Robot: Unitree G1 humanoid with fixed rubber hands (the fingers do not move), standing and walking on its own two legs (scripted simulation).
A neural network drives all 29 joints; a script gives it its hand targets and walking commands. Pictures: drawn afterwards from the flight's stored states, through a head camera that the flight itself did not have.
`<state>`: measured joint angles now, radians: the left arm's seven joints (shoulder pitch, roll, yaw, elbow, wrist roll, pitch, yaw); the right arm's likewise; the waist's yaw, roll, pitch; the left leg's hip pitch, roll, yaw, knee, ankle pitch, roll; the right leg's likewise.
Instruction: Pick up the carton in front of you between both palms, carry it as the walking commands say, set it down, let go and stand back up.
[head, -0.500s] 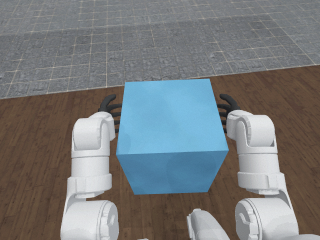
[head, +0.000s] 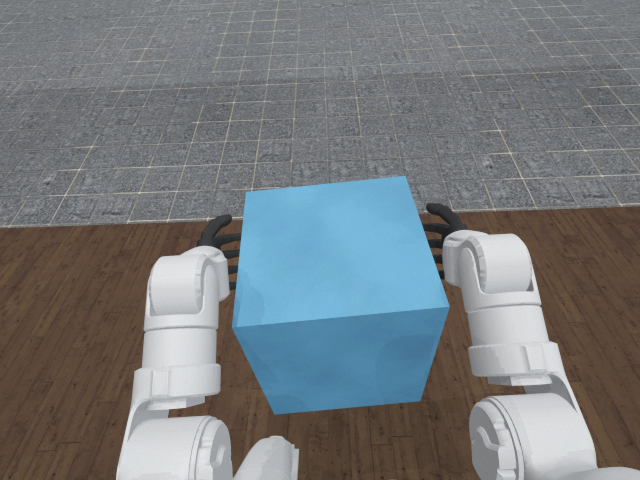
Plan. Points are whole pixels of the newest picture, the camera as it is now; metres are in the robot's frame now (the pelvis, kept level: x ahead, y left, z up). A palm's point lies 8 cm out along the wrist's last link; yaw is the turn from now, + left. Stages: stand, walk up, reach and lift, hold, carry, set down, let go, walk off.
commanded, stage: carry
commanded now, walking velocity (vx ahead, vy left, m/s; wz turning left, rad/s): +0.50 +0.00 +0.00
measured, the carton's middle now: (336, 301) +0.33 +0.01 +0.00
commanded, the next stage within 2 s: none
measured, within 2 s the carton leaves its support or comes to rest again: neither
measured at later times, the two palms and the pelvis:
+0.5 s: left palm (256, 122) +0.66 +0.16 +0.06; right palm (427, 131) +0.62 -0.14 +0.06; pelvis +0.29 +0.04 -0.05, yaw -3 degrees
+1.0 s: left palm (283, 77) +0.92 +0.13 +0.00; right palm (411, 70) +0.93 -0.16 -0.01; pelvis +0.58 -0.02 -0.09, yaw +0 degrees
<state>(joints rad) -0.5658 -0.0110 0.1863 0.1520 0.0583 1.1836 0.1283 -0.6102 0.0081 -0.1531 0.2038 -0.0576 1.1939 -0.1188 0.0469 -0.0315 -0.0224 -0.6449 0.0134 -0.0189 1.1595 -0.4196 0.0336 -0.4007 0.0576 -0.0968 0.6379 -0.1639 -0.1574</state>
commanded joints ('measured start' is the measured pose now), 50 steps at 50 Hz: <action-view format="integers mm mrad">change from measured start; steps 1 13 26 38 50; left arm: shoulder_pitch -838 -716 -779 -699 -924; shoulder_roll -1175 -1041 -1106 -1042 -1193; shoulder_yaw -663 -676 -596 -621 -664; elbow -241 -161 -182 -127 -234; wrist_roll -528 -474 -381 -355 -508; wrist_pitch -51 -25 -12 4 -53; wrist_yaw -268 -257 -195 -200 -258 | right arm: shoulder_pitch -713 -613 -885 -677 -786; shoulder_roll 1125 961 1160 1079 1165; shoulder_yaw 595 590 631 601 574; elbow -293 -240 -298 -141 -226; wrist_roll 383 327 539 452 421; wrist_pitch -86 -23 -16 -11 -80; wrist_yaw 155 177 247 258 191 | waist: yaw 10 -28 -90 -135 -13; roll -74 -25 121 145 -44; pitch -489 -465 -494 -430 -468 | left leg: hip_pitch -133 442 720 776 -44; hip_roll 13 -43 202 63 5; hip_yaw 40 133 -226 -16 16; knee -126 -848 -706 -428 -8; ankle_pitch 234 764 766 968 47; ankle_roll -7 67 173 76 -3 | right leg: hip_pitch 480 397 -361 -65 344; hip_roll -261 -113 -84 32 -301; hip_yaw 321 104 102 -52 435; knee -182 283 457 -243 -238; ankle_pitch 628 584 -134 363 254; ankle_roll -3 73 128 71 -59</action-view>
